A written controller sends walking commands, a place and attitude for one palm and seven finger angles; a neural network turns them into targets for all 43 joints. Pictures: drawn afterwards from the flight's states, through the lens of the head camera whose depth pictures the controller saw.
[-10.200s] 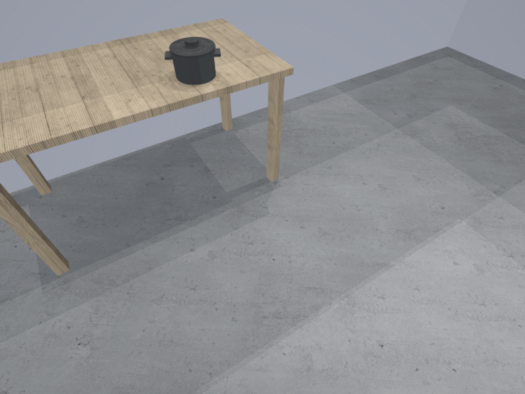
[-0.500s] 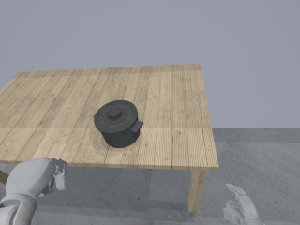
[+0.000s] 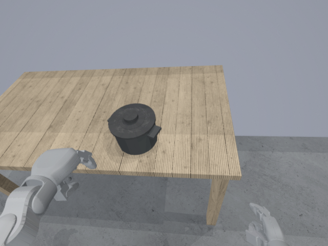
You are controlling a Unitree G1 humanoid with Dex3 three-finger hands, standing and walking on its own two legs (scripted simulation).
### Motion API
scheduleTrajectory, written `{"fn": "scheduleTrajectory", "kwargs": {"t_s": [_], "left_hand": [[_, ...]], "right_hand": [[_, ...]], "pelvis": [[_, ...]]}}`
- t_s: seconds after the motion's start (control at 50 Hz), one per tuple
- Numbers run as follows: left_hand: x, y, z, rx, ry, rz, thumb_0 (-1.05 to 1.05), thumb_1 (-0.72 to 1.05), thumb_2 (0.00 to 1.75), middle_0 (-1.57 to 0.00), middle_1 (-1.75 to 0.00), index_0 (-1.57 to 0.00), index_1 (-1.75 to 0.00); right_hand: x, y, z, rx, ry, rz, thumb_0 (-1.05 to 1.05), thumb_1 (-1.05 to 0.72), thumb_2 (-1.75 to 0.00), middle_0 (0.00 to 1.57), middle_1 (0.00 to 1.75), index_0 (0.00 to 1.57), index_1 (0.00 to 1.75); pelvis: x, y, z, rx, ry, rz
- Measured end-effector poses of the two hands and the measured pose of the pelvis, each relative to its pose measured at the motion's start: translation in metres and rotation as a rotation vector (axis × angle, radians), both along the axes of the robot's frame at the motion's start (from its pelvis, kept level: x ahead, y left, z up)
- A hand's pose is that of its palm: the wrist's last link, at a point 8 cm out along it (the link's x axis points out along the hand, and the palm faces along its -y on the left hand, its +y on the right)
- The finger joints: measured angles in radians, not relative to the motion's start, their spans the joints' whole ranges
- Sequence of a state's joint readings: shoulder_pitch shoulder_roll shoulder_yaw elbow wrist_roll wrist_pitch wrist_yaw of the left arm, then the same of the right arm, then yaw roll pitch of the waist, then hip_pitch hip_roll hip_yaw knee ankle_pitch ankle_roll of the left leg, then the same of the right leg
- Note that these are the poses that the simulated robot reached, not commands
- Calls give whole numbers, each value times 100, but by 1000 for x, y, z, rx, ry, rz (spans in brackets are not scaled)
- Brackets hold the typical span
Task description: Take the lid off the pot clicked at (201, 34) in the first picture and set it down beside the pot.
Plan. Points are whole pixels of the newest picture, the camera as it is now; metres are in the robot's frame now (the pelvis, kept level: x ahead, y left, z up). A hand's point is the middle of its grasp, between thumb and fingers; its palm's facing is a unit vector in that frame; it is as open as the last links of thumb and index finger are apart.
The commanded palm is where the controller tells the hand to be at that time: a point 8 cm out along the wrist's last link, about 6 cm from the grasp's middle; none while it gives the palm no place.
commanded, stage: reach forward and open the fingers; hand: left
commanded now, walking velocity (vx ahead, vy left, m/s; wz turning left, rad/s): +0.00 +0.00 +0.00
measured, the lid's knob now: (130, 116) +0.51 +0.19 +0.00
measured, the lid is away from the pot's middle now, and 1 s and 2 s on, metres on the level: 0.00 0.00 0.00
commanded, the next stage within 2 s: move the open hand above the knob in 0.32 s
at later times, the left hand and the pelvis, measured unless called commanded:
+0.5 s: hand (79, 154) +0.31 +0.26 +0.07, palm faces -0.26 -0.09 -0.96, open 10.2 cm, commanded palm +0.30 +0.25 +0.13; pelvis +0.01 +0.02 +0.00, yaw +0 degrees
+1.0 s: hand (102, 135) +0.37 +0.22 +0.07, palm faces -0.28 -0.07 -0.96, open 10.2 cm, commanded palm +0.36 +0.22 +0.13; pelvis +0.03 +0.01 +0.00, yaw +0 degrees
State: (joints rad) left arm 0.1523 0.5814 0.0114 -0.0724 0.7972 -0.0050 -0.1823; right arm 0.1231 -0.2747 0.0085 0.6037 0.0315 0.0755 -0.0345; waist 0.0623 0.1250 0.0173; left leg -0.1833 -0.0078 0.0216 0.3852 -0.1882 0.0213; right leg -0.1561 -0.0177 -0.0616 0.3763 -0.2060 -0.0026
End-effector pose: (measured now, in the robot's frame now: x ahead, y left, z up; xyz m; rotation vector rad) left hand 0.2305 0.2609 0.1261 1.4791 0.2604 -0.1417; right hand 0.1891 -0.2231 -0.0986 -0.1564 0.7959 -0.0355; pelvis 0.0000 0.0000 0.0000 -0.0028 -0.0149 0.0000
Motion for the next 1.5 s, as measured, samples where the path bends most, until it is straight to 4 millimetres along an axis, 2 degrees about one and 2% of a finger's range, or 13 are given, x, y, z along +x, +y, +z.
{"fn": "scheduleTrajectory", "kwargs": {"t_s": [0.12, 0.24, 0.52, 0.74, 0.9, 1.2, 1.5], "left_hand": [[16, 1, 0, 0, -6, -22, 0, -12, 120, -86, -23, -86, -22], [32, 4, 0, -2, -15, -25, 0, -20, 122, -83, -13, -83, -13], [72, 6, -3, -4, 11, 1, 0, -23, 125, -81, -9, -82, -8], [97, -15, -1, -5, 21, -38, 0, -24, 126, -81, -9, -82, -8], [120, -31, -3, 5, 28, -40, 0, -24, 126, -81, -9, -82, -8], [153, -48, 0, 12, 42, -36, 0, -24, 126, -81, -9, -82, -8], [182, -51, -2, 23, 75, -20, 0, -24, 126, -81, -9, -82, -8]], "right_hand": [[-5, 7, 0, 4, 10, -8, 1, -91, -90, 20, 30, 20, 30], [-4, 11, 1, 3, 22, -11, 1, -91, -90, 20, 30, 20, 30], [8, 18, 0, 8, 41, -1, 1, -91, -90, 20, 30, 20, 30], [21, 20, -2, 28, 38, 21, 1, -91, -90, 20, 30, 20, 30], [21, 13, -7, 30, 65, 10, 1, -91, -90, 20, 30, 20, 30], [12, -15, -13, 12, 107, -48, 1, -91, -90, 20, 30, 20, 30], [-1, -24, -16, -5, 149, -92, 1, -91, -90, 20, 30, 20, 30]], "pelvis": [[0, 7, 1, 0, 2, -5], [2, 14, 1, 0, 10, -6], [13, 21, 1, 0, 38, 2], [22, 17, 0, 2, 57, 10], [26, 10, -1, 5, 69, 11], [34, -2, -3, 9, 87, 6], [33, -4, -5, 9, 105, 2]]}}
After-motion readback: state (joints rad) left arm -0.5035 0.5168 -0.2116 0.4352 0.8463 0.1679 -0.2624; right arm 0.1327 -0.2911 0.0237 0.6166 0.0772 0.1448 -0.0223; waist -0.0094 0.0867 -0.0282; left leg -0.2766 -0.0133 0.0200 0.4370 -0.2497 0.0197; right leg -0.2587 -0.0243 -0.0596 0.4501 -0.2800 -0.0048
